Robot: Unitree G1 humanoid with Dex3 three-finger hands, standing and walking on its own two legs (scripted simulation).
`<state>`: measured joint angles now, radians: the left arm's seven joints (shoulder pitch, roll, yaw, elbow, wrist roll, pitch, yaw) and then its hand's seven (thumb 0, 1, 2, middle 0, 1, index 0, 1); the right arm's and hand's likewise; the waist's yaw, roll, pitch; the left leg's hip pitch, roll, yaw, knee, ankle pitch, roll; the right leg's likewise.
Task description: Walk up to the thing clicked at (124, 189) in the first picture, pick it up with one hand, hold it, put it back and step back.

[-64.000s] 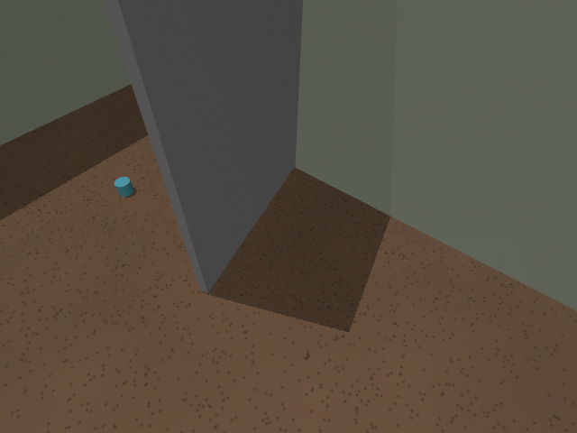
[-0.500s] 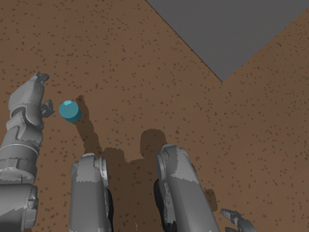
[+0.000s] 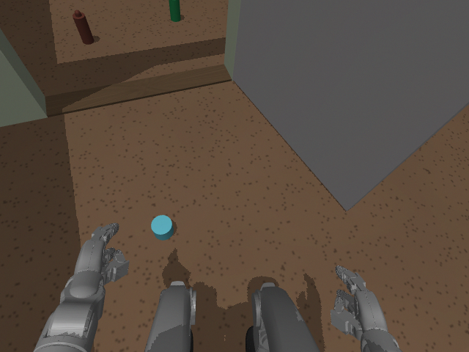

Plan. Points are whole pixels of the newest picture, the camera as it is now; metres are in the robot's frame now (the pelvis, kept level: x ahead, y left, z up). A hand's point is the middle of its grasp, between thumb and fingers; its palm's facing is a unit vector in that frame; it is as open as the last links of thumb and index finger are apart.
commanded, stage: home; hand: left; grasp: from above
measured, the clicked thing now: (162, 227) +0.52 +0.20 -0.56
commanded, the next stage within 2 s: none
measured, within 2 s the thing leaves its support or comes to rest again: neither
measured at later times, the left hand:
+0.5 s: hand (81, 293) +0.22 +0.19 +0.07, palm faces +0.10 -0.97 -0.21, open 7.4 cm
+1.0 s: hand (80, 307) +0.20 +0.19 +0.07, palm faces +0.09 -0.98 -0.20, open 7.4 cm
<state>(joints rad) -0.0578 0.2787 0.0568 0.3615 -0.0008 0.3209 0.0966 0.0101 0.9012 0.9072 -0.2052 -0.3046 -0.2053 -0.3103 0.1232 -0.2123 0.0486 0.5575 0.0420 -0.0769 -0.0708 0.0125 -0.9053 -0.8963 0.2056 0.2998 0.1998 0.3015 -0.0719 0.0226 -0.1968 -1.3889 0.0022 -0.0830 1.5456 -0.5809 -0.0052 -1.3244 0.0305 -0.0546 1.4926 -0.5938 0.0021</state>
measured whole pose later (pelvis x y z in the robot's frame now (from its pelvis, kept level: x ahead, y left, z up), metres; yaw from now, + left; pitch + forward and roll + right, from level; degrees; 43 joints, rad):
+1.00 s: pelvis +0.05 +0.00 +0.12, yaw +2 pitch +9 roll -3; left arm 0.50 0.23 0.03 -0.11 -0.05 0.46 0.02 0.01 0.90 0.90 -0.20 -0.30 -0.20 -0.30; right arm 0.30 -0.21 0.05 0.53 0.01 -0.24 -0.18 0.02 -0.90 -0.90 0.21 0.30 0.20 0.30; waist -0.04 0.04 -0.15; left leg -0.68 0.00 -0.07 1.00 -0.47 0.00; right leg -0.61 0.02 -0.04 0.93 -0.47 0.00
